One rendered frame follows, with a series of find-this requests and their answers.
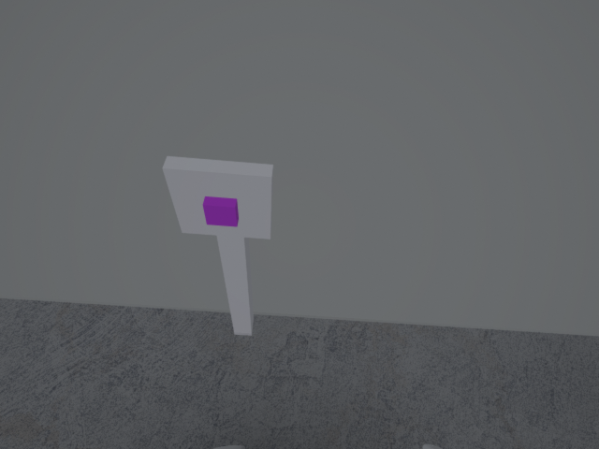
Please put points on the panel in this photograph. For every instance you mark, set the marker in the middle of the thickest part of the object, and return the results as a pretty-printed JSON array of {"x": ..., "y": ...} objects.
[{"x": 189, "y": 180}]

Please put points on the button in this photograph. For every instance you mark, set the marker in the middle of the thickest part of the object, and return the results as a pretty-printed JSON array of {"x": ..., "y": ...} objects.
[{"x": 221, "y": 211}]

